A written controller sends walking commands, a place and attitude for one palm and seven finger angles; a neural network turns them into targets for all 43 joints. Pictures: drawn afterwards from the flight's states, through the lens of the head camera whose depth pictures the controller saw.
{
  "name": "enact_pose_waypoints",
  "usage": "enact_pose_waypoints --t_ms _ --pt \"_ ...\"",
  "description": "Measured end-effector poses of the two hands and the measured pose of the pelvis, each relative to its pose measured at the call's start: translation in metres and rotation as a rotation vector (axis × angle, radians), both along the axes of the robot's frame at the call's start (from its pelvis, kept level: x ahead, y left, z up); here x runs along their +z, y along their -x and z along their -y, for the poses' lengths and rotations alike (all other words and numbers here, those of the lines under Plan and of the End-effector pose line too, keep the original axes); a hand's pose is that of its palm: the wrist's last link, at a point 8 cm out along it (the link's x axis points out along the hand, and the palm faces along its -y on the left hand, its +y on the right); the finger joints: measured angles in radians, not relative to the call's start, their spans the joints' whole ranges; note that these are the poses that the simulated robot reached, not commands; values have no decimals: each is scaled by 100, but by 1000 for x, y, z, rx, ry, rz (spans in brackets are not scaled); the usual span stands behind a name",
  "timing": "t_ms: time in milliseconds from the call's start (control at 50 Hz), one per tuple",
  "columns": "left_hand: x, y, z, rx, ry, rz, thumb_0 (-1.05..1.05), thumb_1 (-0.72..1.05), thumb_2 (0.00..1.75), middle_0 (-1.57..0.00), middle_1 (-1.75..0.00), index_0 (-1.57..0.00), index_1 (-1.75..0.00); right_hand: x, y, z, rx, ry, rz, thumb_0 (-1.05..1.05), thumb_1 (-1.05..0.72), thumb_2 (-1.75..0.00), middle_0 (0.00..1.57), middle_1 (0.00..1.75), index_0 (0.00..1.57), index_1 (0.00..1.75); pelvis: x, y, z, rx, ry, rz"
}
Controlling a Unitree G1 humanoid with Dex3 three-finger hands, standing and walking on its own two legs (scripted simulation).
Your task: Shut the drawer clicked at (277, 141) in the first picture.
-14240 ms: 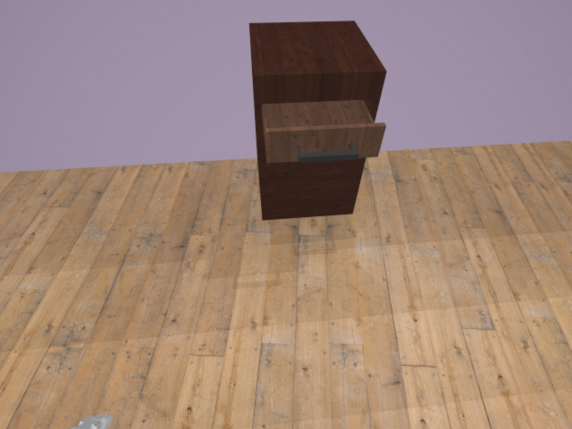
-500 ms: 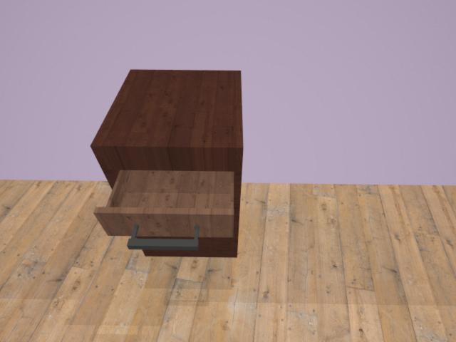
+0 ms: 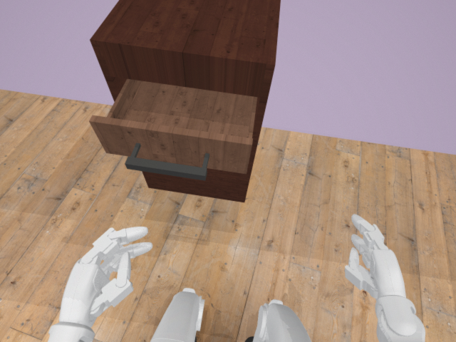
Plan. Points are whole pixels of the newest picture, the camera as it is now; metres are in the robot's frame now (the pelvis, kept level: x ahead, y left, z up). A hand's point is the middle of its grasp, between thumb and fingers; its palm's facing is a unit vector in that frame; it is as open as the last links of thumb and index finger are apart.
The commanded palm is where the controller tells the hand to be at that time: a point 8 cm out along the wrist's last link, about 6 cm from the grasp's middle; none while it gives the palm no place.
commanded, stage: raise the hand and make a fist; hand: left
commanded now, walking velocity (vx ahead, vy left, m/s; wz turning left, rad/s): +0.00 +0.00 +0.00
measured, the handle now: (169, 160) +0.50 +0.20 -0.10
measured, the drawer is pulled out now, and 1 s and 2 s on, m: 0.16 0.16 0.16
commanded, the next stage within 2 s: bring the fist close to the handle in 1.40 s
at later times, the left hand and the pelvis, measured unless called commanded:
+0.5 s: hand (137, 238) +0.26 +0.18 +0.02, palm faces -0.02 -1.00 -0.06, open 3.3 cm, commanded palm +0.25 +0.23 +0.02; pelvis -0.01 +0.02 -0.01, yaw -1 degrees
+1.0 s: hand (153, 223) +0.30 +0.17 -0.01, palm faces -0.07 -1.00 -0.01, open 3.3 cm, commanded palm +0.29 +0.22 +0.00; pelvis +0.01 +0.03 -0.02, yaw -1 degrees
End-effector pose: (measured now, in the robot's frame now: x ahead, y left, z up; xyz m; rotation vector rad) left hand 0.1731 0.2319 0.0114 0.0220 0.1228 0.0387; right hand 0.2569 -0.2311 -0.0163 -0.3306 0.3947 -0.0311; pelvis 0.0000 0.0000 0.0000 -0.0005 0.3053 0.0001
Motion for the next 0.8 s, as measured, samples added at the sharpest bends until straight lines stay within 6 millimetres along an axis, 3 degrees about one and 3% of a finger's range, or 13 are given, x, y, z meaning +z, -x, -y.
enact_pose_waypoints --t_ms 60,120,200,300,380,460,620,740,800 --pt "21 -9 -6 1 -46 122 3 90 90 -59 -73 -59 -73 -30 9 -17 15 -43 -55 1 -90 -90 20 30 20 30 -10 5 2 11 19 -11" --pt "40 -32 1 -81 -62 223 3 90 90 -65 -79 -64 -79 -60 32 -30 11 -91 -144 1 -90 -90 20 30 20 30 -16 9 1 16 33 -23" --pt "28 -69 17 -206 -26 134 2 90 90 -72 -88 -72 -88 -88 75 -33 -56 -141 -282 2 -90 -90 20 30 20 30 -17 13 -2 6 29 -45" --pt "3 -82 18 -160 38 -70 2 90 90 -82 -98 -82 -98 -91 123 -15 -190 -140 -404 2 -90 -90 21 30 21 30 -8 11 -7 -17 13 -57" --pt "17 -74 4 -43 7 -10 2 90 90 -90 -107 -90 -107 -82 142 3 -250 -92 -439 2 -90 -90 21 30 20 30 -1 6 -11 -26 10 -60" --pt "24 -69 -6 -28 -43 97 2 90 90 -98 -116 -98 -116 -77 141 13 -236 -34 -440 2 -90 -90 20 30 20 30 -4 4 -16 -16 17 -69" --pt "-15 -84 9 -163 9 32 2 90 90 -114 -133 -114 -133 -74 102 6 -189 10 -347 2 -90 -90 20 30 20 30 -16 7 -25 -7 31 -93" --pt "9 -98 4 -98 11 134 2 90 90 -126 -146 -126 -146 -72 75 -20 -125 -37 -313 2 -90 -90 20 30 20 30 -14 2 -29 -9 33 -102" --pt "10 -101 2 -86 -4 132 2 90 90 -131 -151 -131 -151 -74 67 -33 -86 -64 -324 2 -90 -90 20 30 20 30 -14 -1 -31 -5 35 -105"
